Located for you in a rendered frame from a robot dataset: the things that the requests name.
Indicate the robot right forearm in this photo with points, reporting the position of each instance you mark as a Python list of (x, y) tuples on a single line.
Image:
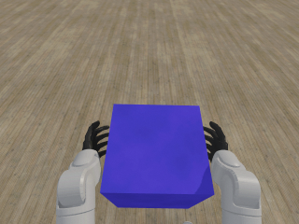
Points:
[(240, 189)]

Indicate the right robot hand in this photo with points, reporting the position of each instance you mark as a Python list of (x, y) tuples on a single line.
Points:
[(218, 142)]

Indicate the robot left forearm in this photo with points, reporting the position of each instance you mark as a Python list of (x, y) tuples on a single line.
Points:
[(75, 196)]

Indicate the carton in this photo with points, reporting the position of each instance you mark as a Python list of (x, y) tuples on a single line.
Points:
[(156, 157)]

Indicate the left robot hand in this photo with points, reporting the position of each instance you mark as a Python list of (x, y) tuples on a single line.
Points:
[(91, 140)]

